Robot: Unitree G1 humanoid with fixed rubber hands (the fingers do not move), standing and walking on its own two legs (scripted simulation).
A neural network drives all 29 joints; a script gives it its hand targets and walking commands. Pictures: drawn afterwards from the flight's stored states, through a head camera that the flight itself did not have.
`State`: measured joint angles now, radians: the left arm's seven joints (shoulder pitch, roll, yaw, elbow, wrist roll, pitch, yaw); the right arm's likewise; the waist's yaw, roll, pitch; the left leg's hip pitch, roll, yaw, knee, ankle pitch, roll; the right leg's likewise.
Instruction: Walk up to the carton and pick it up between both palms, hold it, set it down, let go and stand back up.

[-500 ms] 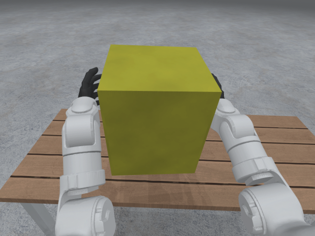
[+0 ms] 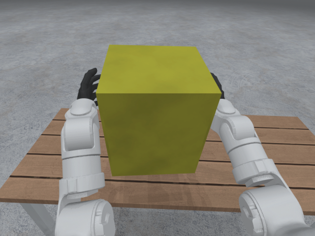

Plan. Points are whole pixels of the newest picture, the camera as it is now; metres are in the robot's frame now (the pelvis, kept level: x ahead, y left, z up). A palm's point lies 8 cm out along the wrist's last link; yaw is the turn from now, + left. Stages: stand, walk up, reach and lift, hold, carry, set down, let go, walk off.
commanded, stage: hold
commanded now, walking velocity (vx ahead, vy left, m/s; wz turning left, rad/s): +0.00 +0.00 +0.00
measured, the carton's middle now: (153, 111) +0.37 +0.00 +0.20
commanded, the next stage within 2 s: none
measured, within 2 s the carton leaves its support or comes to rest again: neither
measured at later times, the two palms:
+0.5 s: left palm (88, 100) +0.36 +0.15 +0.24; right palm (217, 104) +0.36 -0.15 +0.22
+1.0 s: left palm (89, 101) +0.36 +0.15 +0.23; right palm (215, 103) +0.36 -0.15 +0.21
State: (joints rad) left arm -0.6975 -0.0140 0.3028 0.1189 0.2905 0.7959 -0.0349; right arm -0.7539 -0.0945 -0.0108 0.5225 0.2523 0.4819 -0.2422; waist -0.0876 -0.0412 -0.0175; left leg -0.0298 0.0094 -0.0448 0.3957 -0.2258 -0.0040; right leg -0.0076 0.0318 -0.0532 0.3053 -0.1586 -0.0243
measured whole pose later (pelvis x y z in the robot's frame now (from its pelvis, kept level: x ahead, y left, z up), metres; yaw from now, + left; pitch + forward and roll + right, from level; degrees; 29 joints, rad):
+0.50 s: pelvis +0.00 +0.00 +0.00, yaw +0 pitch -8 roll -1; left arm -0.71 -0.02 0.31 0.12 0.29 0.81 -0.04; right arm -0.75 -0.09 -0.02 0.51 0.25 0.49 -0.24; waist -0.09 -0.03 -0.01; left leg -0.02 0.01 -0.04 0.39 -0.22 0.00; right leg 0.00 0.03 -0.05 0.30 -0.16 -0.02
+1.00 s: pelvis +0.00 +0.00 +0.00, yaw +0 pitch -8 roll -1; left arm -0.72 -0.01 0.31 0.16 0.29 0.79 -0.04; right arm -0.77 -0.09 -0.02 0.56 0.24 0.48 -0.23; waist -0.09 -0.04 -0.01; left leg -0.03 0.01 -0.05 0.39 -0.22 -0.01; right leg -0.01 0.03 -0.06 0.31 -0.16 -0.03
